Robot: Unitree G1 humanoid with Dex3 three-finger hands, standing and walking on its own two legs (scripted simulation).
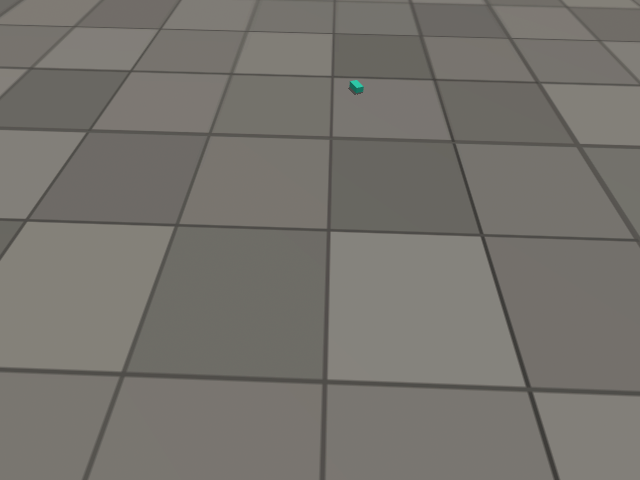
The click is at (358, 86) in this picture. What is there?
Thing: small box
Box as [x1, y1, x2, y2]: [350, 80, 363, 92]
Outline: 350,81 350,86 355,92 362,91 363,86 357,80
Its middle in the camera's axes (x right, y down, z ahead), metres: +0.22 -0.95 +2.42
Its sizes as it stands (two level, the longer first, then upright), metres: 0.088 0.048 0.033
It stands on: the floor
